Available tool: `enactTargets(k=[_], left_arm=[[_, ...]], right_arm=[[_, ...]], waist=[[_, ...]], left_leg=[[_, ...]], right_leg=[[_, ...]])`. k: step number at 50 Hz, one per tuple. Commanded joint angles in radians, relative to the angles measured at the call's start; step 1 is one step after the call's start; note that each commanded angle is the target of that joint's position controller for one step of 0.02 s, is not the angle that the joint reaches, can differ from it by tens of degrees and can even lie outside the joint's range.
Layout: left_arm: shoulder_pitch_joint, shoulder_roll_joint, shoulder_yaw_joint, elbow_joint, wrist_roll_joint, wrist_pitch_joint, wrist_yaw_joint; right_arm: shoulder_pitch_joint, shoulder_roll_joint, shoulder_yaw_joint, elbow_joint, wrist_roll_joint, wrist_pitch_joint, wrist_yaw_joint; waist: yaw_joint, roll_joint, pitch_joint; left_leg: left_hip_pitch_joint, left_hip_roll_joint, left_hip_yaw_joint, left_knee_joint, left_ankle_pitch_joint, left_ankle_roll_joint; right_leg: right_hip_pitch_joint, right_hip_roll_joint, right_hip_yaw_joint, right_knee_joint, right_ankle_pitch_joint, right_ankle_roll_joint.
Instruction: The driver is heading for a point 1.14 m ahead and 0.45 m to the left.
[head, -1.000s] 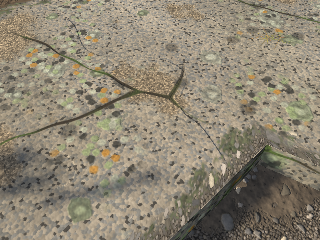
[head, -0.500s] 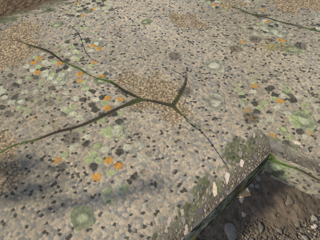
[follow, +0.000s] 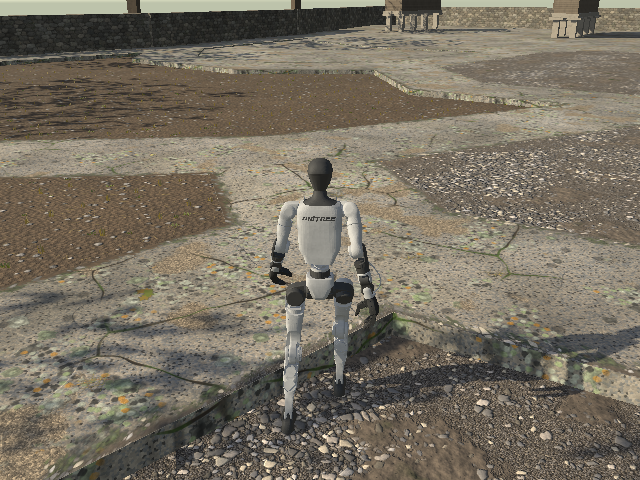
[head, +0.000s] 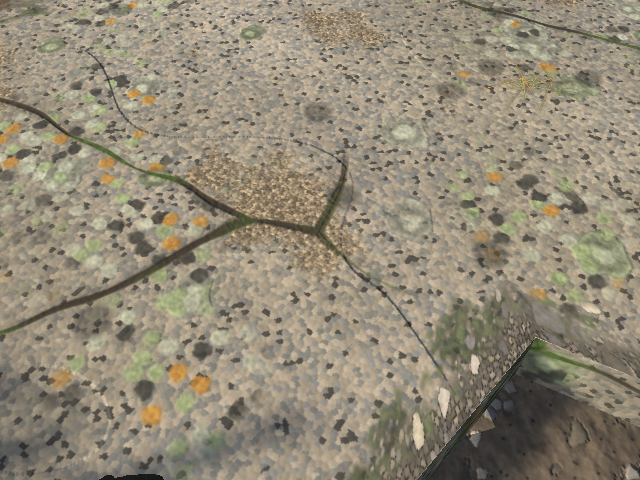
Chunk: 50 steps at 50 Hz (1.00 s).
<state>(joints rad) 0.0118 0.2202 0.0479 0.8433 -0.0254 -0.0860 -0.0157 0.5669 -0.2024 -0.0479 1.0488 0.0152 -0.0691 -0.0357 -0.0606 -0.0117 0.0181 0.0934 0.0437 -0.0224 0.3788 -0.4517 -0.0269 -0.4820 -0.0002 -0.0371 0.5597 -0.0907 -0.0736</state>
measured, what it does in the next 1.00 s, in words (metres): climbs, turning left: left foot 0.16 m higher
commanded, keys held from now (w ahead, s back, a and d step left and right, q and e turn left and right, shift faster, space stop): w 0.08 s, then w+q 0.92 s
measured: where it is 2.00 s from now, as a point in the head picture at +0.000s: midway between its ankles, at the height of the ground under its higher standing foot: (118, 246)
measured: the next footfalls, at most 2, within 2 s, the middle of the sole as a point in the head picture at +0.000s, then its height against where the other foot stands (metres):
left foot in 0.50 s outside the picture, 0.16 m higher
right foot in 1.04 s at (277, 319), level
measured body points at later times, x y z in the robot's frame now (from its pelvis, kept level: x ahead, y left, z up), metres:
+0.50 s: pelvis +0.24 +0.02 +0.03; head +0.26 +0.02 +0.48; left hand +0.13 +0.22 -0.12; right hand +0.50 -0.10 -0.04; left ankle +0.33 +0.11 -0.57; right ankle +0.11 -0.11 -0.72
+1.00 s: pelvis +0.51 +0.10 +0.16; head +0.51 +0.11 +0.61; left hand +0.68 +0.37 +0.11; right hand +0.56 -0.11 +0.02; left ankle +0.34 +0.10 -0.56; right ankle +0.72 +0.05 -0.53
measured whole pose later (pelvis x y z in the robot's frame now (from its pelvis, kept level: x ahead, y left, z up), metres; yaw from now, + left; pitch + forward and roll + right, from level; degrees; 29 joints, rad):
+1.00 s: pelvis +0.51 +0.10 +0.16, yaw +27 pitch +5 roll -1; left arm -0.06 0.17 -0.04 0.70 0.05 -0.06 -0.05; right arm 0.50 -0.16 0.00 0.97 -0.05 -0.13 0.09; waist -0.10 0.01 -0.09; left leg -0.05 -0.12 -0.19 0.44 -0.45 0.12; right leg -0.68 -0.03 -0.01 0.65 -0.02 0.01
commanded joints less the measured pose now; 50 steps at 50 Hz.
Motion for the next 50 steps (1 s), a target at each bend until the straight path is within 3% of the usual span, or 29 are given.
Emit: enactTargets(k=[1, 2, 3, 4, 5, 6, 9, 12, 13, 15, 16, 19, 21, 24, 25, 26, 27, 28, 29, 30, 31, 32, 34, 35, 37, 38, 42, 45, 50], left_arm=[[0.509, 0.272, 0.084, 0.112, 0.007, 0.039, 0.016], [0.555, 0.234, 0.069, 0.129, 0.03, 0.037, 0.011], [0.469, 0.16, 0.051, 0.127, 0.021, 0.028, 0.005], [0.393, 0.109, 0.035, 0.123, 0.011, 0.025, -0.001], [0.354, 0.068, 0.015, 0.128, 0.023, 0.019, -0.011], [0.36, 0.023, -0.002, 0.16, 0.041, 0.018, -0.016], [0.416, -0.045, -0.039, 0.25, 0.049, 0.027, -0.02], [0.418, -0.059, -0.072, 0.266, 0.052, 0.045, -0.007], [0.361, -0.04, -0.078, 0.24, 0.055, 0.052, -0.008], [0.292, 0.013, -0.082, 0.196, 0.07, 0.046, 0.01], [0.34, 0.049, -0.078, 0.199, 0.069, 0.03, 0.024], [0.542, 0.081, -0.06, 0.276, 0.016, 0.021, 0.058], [0.581, 0.089, -0.062, 0.264, -0.004, 0.042, 0.075], [0.566, 0.169, -0.042, 0.204, 0.037, 0.073, 0.072], [0.501, 0.171, -0.044, 0.161, 0.049, 0.076, 0.072], [0.456, 0.183, -0.043, 0.09, 0.057, 0.05, 0.071], [0.58, 0.07, -0.042, 0.074, 0.269, -0.001, -0.05], [0.411, 0.198, 0.01, 0.041, 0.154, -0.009, -0.092], [0.324, 0.089, -0.013, 0.031, 0.111, -0.03, -0.1], [0.296, 0.03, -0.035, 0.012, 0.102, -0.037, -0.079], [0.253, -0.002, -0.051, -0.048, 0.111, -0.032, -0.051], [0.216, -0.025, -0.065, -0.101, 0.109, -0.016, -0.032], [0.246, 0.011, -0.071, -0.095, 0.109, 0.022, -0.021], [0.236, 0.038, -0.071, -0.101, 0.119, 0.028, -0.026], [0.161, 0.084, -0.054, -0.138, 0.078, 0.006, -0.019], [0.125, 0.082, -0.052, -0.143, 0.078, 0.001, -0.021], [-0.023, 0.041, -0.068, -0.166, 0.095, -0.012, -0.014], [-0.157, -0.011, -0.079, -0.217, 0.094, 0.005, -0.032], [-0.227, 0.08, -0.037, -0.249, 0.061, 0.001, -0.023]], right_arm=[[0.02, 0.015, 0.022, -0.075, -0.039, -0.019, 0.02], [0.12, 0.029, 0.02, -0.042, 0.019, -0.046, 0.03], [0.004, -0.051, 0.001, -0.075, 0.053, -0.059, 0.037], [-0.139, -0.068, -0.001, -0.129, 0.055, -0.06, 0.038], [-0.194, -0.05, 0.0, -0.144, 0.042, -0.051, 0.03], [-0.173, -0.004, 0.006, -0.15, 0.035, -0.035, 0.026], [-0.219, 0.104, 0.049, -0.217, 0.062, 0.015, 0.029], [-0.331, 0.147, 0.099, -0.328, 0.036, 0.035, 0.036], [-0.383, 0.145, 0.114, -0.378, 0.021, 0.031, 0.041], [-0.459, 0.063, 0.114, -0.429, -0.014, 0.017, 0.038], [-0.5, 0.057, 0.108, -0.443, -0.017, 0.013, 0.027], [-0.557, 0.078, 0.112, -0.456, -0.005, 0.023, 0.022], [-0.658, 0.1, 0.125, -0.49, 0.008, 0.009, 0.05], [-0.639, 0.076, 0.101, -0.498, 0.021, 0.009, 0.091], [-0.516, -0.021, 0.063, -0.482, 0.031, 0.006, 0.097], [-0.334, -0.153, 0.019, -0.457, 0.009, 0.005, 0.104], [0.032, -0.174, 0.042, -0.254, -0.099, 0.005, 0.086], [0.168, -0.23, 0.001, -0.227, -0.11, 0.01, 0.092], [0.128, -0.215, -0.007, -0.178, -0.101, 0.001, 0.086], [-0.011, -0.149, 0.005, -0.152, -0.071, -0.004, 0.093], [-0.133, -0.082, 0.022, -0.133, -0.072, -0.015, 0.098], [-0.247, -0.023, 0.047, -0.128, -0.091, -0.018, 0.107], [-0.374, 0.033, 0.075, -0.124, -0.089, -0.033, 0.104], [-0.349, 0.021, 0.076, -0.099, -0.088, -0.047, 0.103], [-0.361, -0.056, 0.057, -0.118, -0.11, -0.066, 0.11], [-0.318, -0.069, 0.058, -0.121, -0.113, -0.079, 0.101], [-0.03, -0.048, 0.063, -0.076, -0.09, -0.095, 0.083], [-0.026, -0.072, 0.043, -0.099, -0.057, -0.08, 0.108], [-0.045, -0.165, -0.015, -0.107, -0.062, -0.06, 0.123]], waist=[[0.174, -0.268, -0.245], [0.184, -0.328, -0.348], [0.167, -0.191, -0.169], [0.16, -0.105, -0.05], [0.139, -0.027, -0.012], [0.104, -0.03, -0.007], [0.057, -0.098, 0.077], [-0.002, -0.036, 0.13], [-0.029, -0.012, 0.134], [-0.033, 0.03, 0.103], [-0.007, -0.013, 0.067], [0.062, -0.04, 0.019], [0.084, -0.042, 0.011], [0.018, -0.24, -0.111], [-0.062, -0.291, -0.2], [-0.133, -0.202, -0.359], [-0.055, 0.29, -0.514], [-0.182, 0.2, -0.257], [-0.156, 0.155, -0.059], [-0.086, 0.026, -0.01], [0.005, -0.037, -0.013], [0.077, -0.056, -0.027], [0.151, 0.005, -0.062], [0.154, -0.011, -0.072], [0.14, 0.005, -0.087], [0.119, 0.036, -0.101], [-0.011, 0.052, -0.074], [-0.029, 0.081, -0.026], [0.009, 0.096, 0.001]], left_leg=[[-0.637, -0.081, 0.05, 0.83, -0.051, 0.029], [-0.762, -0.118, -0.11, 1.148, -0.139, 0.038], [-0.9, -0.052, -0.079, 1.276, -0.065, 0.055], [-0.975, -0.006, -0.019, 1.35, -0.002, 0.075], [-0.998, 0.021, -0.001, 1.445, 0.024, 0.087], [-1.014, 0.025, 0.001, 1.608, 0.01, 0.103], [-1.251, -0.013, -0.058, 1.951, -0.026, 0.155], [-1.531, -0.041, -0.144, 2.12, 0.098, 0.165], [-1.518, -0.037, -0.105, 1.983, 0.167, 0.151], [-1.267, -0.04, -0.005, 1.608, 0.315, 0.089], [-1.192, -0.026, 0.031, 1.576, 0.327, 0.055], [-1.285, 0.054, 0.112, 1.442, 0.237, 0.072], [-1.15, 0.045, 0.209, 1.116, 0.137, 0.13], [-0.901, -0.104, 0.328, 0.907, -0.192, 0.181], [-0.748, -0.153, 0.239, 0.73, -0.119, 0.22], [-0.396, -0.031, -0.133, 0.649, 0.02, 0.308], [0.021, 0.103, -0.677, 0.269, 0.26, 0.495], [-0.047, 0.144, -0.945, 0.093, -0.123, 0.391], [-0.237, 0.148, -0.855, 0.073, -0.286, 0.327], [-0.371, 0.137, -0.767, 0.123, -0.286, 0.357], [-0.473, 0.108, -0.634, 0.126, -0.178, 0.331], [-0.566, 0.099, -0.584, 0.099, -0.141, 0.306], [-0.641, 0.042, -0.469, 0.055, -0.075, 0.292], [-0.614, 0.005, -0.361, 0.061, -0.017, 0.275], [-0.74, -0.052, -0.211, -0.008, 0.077, 0.224], [-0.733, -0.07, -0.195, -0.023, 0.146, 0.21], [-0.271, 0.009, -0.281, 0.031, 0.547, 0.256], [-0.327, 0.024, -0.293, -0.042, 0.565, 0.29], [-0.173, 0.111, -0.375, 0.002, 0.871, 0.255]], right_leg=[[0.816, -0.303, 0.45, -0.077, 0.15, -0.158], [0.815, -0.399, 0.812, -0.303, -0.165, -0.291], [0.69, -0.358, 0.728, -0.346, -0.405, -0.259], [0.557, -0.327, 0.599, -0.354, -0.459, -0.228], [0.451, -0.306, 0.525, -0.361, -0.42, -0.207], [0.368, -0.292, 0.471, -0.364, -0.385, -0.197], [0.251, -0.301, 0.349, -0.382, -0.385, -0.145], [0.191, -0.339, 0.253, -0.353, -0.326, -0.079], [0.115, -0.29, 0.164, -0.366, -0.334, -0.049], [-0.109, -0.188, -0.001, -0.443, -0.218, -0.053], [-0.104, -0.204, 0.01, -0.492, -0.149, -0.093], [0.304, -0.231, -0.041, -0.504, 0.072, -0.08], [0.41, -0.239, -0.093, -0.463, 0.451, -0.059], [0.595, -0.322, -0.104, -0.23, 1.465, -0.103], [0.654, -0.309, -0.112, -0.03, 1.7, -0.101], [0.432, -0.28, -0.084, 0.239, 1.64, -0.074], [-0.065, -0.071, 0.006, 0.547, 0.022, -0.017], [-0.419, 0.05, 0.245, 0.961, -0.041, -0.022], [-0.553, 0.046, 0.309, 1.223, 0.052, -0.034], [-0.561, 0.033, 0.281, 1.315, 0.082, -0.046], [-0.542, 0.028, 0.283, 1.32, 0.093, -0.075], [-0.528, 0.012, 0.279, 1.354, 0.081, -0.098], [-0.578, -0.001, 0.256, 1.383, 0.039, -0.113], [-0.602, -0.008, 0.205, 1.287, 0.014, -0.1], [-0.394, -0.045, 0.099, 1.042, 0.024, -0.062], [-0.348, -0.048, 0.048, 1.037, 0.028, -0.032], [-0.562, -0.083, 0.06, 0.716, 0.014, 0.085], [-0.301, -0.059, 0.002, 0.277, 0.076, 0.111], [-0.092, 0.019, -0.011, -0.042, 0.068, 0.063]])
